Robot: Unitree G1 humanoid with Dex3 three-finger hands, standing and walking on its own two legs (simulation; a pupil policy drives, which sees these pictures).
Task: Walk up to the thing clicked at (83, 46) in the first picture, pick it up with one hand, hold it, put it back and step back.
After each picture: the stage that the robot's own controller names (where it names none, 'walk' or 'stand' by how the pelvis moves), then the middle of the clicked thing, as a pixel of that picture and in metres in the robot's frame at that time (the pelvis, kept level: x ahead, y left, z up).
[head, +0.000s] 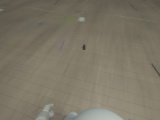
stand; (84, 47) +1.51 +0.17 -0.72
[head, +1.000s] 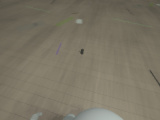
walk; (82, 51) +1.37 +0.14 -0.72
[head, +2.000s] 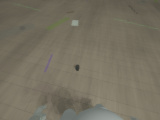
walk; (77, 67) +0.83 +0.17 -0.71
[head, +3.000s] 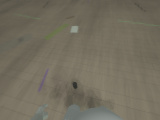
walk; (75, 85) +0.50 +0.23 -0.69
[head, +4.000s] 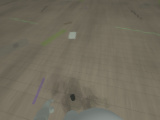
stand; (72, 97) +0.37 +0.22 -0.70
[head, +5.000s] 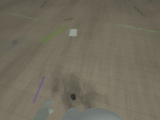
stand; (73, 97) +0.34 +0.19 -0.71
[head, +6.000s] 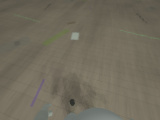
stand; (72, 102) +0.30 +0.19 -0.72
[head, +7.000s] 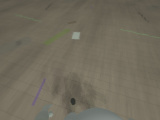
stand; (73, 101) +0.30 +0.19 -0.72
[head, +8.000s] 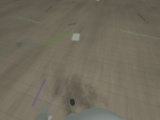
stand; (72, 102) +0.31 +0.20 -0.73
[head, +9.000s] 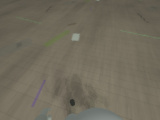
stand; (72, 102) +0.30 +0.21 -0.73
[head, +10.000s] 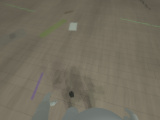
go down; (71, 94) +0.32 +0.21 -0.71
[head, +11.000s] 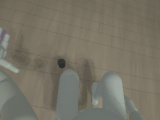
go down; (61, 63) +0.40 +0.21 -0.30
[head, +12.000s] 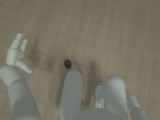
close in; (68, 64) +0.40 +0.19 -0.31
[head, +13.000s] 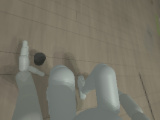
close in; (39, 59) +0.40 +0.23 -0.22
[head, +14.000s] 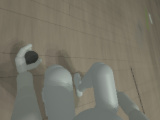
close; (31, 58) +0.39 +0.24 -0.23
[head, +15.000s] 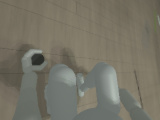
lift; (37, 60) +0.36 +0.23 -0.23
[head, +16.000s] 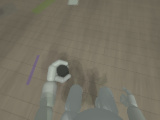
lift; (63, 73) +0.31 +0.18 -0.01
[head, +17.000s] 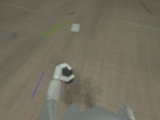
hold; (67, 75) +0.31 +0.17 +0.00
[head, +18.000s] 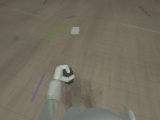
hold; (68, 76) +0.31 +0.17 +0.00
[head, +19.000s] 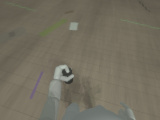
crouch; (67, 76) +0.32 +0.17 -0.03
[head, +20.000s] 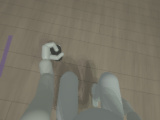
lower; (56, 53) +0.45 +0.21 -0.09
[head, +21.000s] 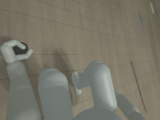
lower; (21, 51) +0.44 +0.26 -0.23
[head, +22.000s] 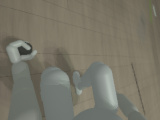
lower; (26, 51) +0.42 +0.26 -0.23
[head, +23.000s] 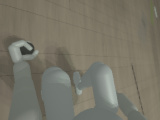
lower; (27, 51) +0.42 +0.26 -0.24
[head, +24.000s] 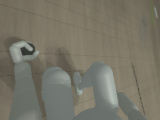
lower; (28, 51) +0.42 +0.25 -0.23
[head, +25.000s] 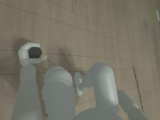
open; (34, 54) +0.40 +0.23 -0.24
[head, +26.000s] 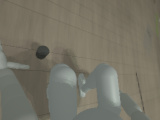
stand; (42, 53) +0.41 +0.22 -0.23
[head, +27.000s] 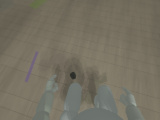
stand; (73, 75) +0.39 +0.17 -0.50
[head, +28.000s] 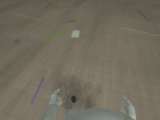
stand; (73, 99) +0.34 +0.17 -0.66
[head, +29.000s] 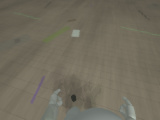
stand; (73, 98) +0.35 +0.17 -0.67
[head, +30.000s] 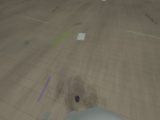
stand; (77, 99) +0.36 +0.16 -0.72
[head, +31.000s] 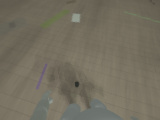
walk; (77, 84) +0.40 +0.10 -0.71
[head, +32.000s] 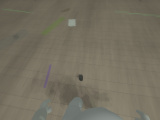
walk; (81, 77) +0.57 +0.15 -0.69
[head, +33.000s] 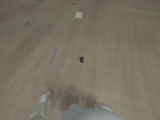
walk; (81, 59) +0.91 +0.17 -0.69
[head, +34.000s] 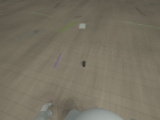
stand; (83, 63) +1.01 +0.15 -0.71
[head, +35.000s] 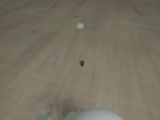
stand; (82, 63) +1.03 +0.16 -0.72
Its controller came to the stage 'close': yes
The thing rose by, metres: 0.72
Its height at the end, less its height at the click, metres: +0.00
